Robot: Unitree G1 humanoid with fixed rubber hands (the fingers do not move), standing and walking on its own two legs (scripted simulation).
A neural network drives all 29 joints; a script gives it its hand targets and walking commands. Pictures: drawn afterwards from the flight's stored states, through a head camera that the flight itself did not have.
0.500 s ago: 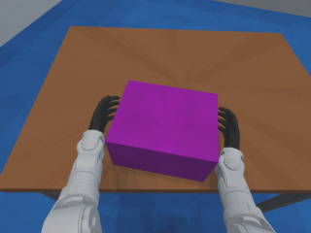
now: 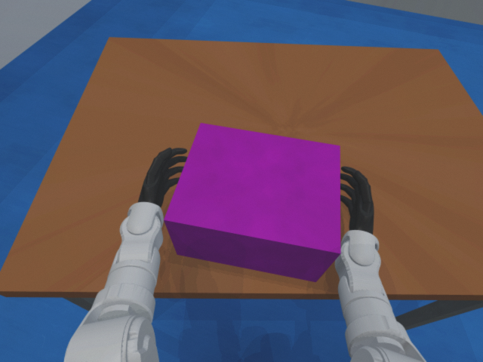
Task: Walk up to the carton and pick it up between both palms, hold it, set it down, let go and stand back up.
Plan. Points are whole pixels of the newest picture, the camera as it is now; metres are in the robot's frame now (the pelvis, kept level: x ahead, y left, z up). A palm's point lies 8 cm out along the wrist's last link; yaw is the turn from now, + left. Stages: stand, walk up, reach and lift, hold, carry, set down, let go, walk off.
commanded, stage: set down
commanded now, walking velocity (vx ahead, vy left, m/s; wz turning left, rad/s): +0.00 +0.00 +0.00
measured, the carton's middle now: (257, 201) +0.40 -0.03 +0.00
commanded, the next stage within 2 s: none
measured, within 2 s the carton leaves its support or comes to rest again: neither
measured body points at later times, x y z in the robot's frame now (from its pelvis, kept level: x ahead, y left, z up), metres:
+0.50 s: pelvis -0.01 +0.02 -0.01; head +0.09 +0.03 +0.43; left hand +0.43 +0.16 +0.00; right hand +0.38 -0.20 -0.01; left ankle -0.03 +0.10 -0.75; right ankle -0.05 -0.14 -0.75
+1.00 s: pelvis -0.04 +0.03 -0.02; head +0.03 +0.04 +0.43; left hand +0.41 +0.21 +0.03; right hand +0.36 -0.23 +0.01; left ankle -0.03 +0.11 -0.75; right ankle -0.05 -0.14 -0.75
